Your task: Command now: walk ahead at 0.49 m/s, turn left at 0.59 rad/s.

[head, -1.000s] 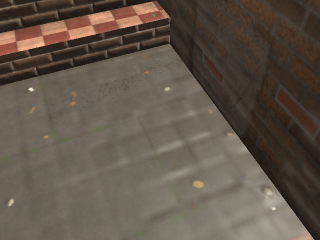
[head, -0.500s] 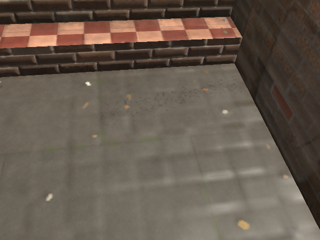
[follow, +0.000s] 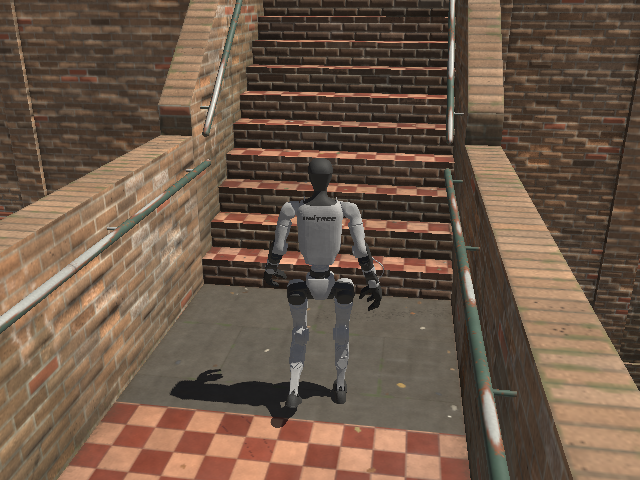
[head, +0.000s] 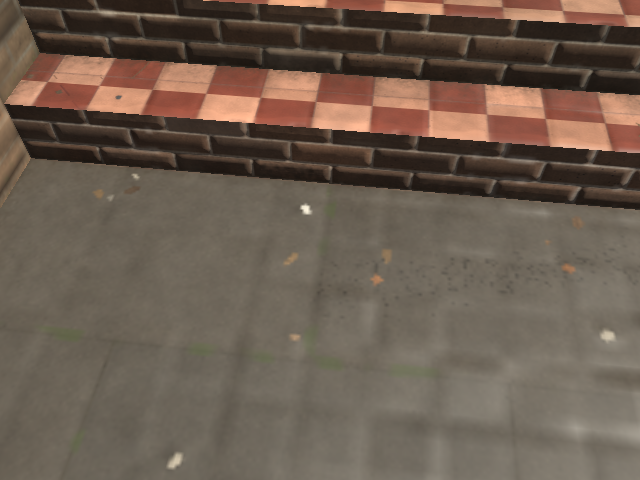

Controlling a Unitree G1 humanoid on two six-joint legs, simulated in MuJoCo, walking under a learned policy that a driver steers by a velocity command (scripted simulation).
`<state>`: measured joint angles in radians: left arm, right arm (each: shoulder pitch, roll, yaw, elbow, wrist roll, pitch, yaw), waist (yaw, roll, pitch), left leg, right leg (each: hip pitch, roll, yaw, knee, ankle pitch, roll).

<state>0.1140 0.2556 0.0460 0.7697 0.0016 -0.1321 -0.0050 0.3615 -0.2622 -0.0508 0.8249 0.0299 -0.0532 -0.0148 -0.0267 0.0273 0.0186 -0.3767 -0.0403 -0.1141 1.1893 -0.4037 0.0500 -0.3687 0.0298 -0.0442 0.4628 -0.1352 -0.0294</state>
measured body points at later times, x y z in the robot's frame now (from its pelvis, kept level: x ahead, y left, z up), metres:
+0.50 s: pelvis +0.26 +0.08 +0.00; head +0.30 +0.10 +0.44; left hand +0.25 +0.36 -0.15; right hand +0.48 -0.13 -0.09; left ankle +0.31 +0.18 -0.73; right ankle +0.16 -0.10 -0.63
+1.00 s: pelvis +0.54 +0.07 -0.02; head +0.59 +0.07 +0.42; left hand +0.75 +0.31 -0.12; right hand +0.56 -0.21 -0.16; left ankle +0.33 +0.20 -0.67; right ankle +0.64 +0.00 -0.73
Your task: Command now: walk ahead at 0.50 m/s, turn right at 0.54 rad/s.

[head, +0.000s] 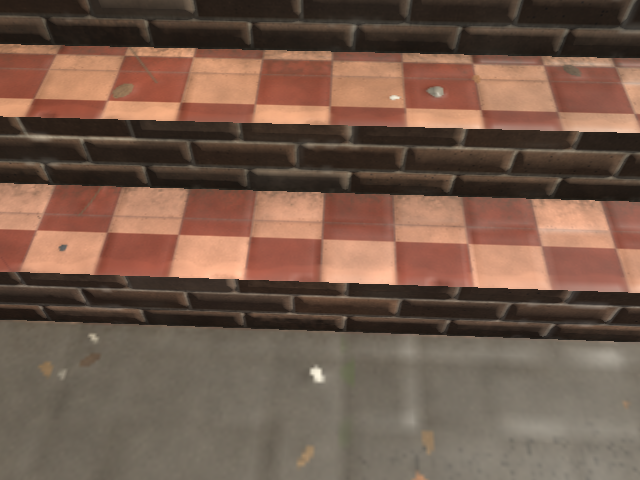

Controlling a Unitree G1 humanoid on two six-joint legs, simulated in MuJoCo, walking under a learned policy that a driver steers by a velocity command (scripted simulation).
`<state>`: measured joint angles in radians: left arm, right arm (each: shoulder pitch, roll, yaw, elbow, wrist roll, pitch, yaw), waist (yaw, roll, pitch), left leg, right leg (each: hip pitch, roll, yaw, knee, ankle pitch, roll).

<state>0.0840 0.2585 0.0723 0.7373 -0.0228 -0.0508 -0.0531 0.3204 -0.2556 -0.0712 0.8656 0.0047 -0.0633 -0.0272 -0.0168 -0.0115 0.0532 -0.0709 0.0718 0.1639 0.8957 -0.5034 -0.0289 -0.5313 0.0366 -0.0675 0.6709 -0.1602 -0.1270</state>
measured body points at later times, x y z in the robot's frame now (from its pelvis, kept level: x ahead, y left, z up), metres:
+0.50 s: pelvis +0.22 +0.02 +0.02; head +0.25 +0.02 +0.47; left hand +0.42 +0.25 -0.09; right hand +0.34 -0.27 -0.07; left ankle +0.34 +0.09 -0.71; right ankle +0.11 -0.07 -0.66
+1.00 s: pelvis +0.26 +0.00 +0.01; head +0.28 +0.00 +0.46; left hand +0.43 +0.25 -0.10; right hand +0.35 -0.30 -0.09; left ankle +0.33 +0.09 -0.71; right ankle +0.19 -0.13 -0.71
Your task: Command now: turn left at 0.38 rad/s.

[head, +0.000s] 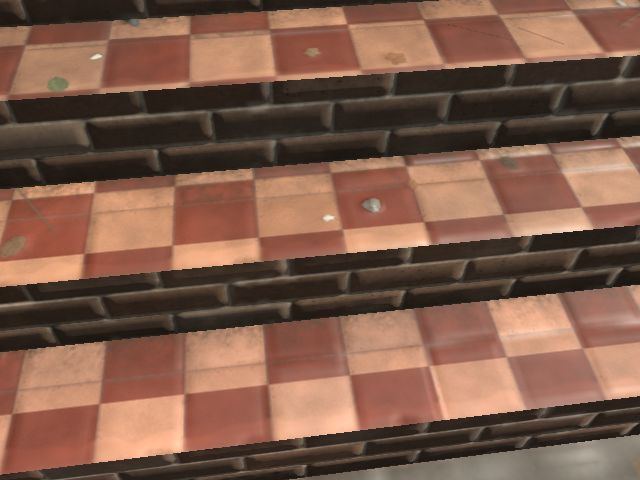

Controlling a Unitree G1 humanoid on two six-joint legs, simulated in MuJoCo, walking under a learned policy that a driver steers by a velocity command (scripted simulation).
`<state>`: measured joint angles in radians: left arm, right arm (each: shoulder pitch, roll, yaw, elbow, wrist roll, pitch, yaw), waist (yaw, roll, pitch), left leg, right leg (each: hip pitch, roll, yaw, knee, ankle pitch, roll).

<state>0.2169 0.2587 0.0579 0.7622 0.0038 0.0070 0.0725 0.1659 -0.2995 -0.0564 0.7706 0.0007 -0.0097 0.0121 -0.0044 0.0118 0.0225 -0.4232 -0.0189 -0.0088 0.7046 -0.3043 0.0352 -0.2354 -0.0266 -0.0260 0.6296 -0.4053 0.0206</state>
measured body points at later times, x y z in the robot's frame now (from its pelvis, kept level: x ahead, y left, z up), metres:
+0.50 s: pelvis +0.01 -0.02 +0.01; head +0.03 -0.02 +0.46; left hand +0.08 +0.28 -0.08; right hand +0.25 -0.25 -0.08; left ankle +0.04 +0.10 -0.71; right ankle +0.05 -0.13 -0.72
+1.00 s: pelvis +0.09 +0.05 +0.02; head +0.09 +0.07 +0.47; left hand +0.09 +0.34 -0.10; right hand +0.30 -0.15 -0.07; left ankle +0.04 +0.14 -0.72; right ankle +0.09 -0.10 -0.65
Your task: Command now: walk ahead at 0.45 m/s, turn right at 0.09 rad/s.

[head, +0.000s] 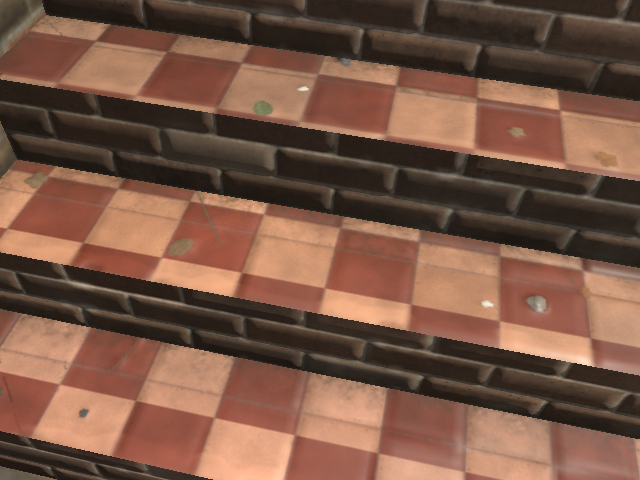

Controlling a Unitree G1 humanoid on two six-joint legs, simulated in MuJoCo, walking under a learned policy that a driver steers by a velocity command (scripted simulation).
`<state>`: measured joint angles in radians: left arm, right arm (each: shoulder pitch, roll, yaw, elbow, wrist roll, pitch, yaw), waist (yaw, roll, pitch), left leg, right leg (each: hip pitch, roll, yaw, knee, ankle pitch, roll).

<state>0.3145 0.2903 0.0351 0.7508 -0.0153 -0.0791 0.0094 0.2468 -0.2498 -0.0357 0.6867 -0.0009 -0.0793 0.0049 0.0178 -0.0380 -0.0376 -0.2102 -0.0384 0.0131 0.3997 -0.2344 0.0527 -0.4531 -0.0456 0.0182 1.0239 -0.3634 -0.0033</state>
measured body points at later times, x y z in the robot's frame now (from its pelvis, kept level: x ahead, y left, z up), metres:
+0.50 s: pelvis +0.17 -0.04 -0.01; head +0.19 -0.06 +0.44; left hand +0.31 +0.21 -0.11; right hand +0.29 -0.30 -0.11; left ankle +0.17 +0.11 -0.54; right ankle +0.17 -0.10 -0.74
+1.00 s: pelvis +0.41 -0.04 +0.15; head +0.39 -0.03 +0.60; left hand +0.68 +0.09 +0.06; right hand +0.33 -0.28 +0.01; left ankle +0.48 +0.02 -0.54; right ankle +0.30 -0.16 -0.31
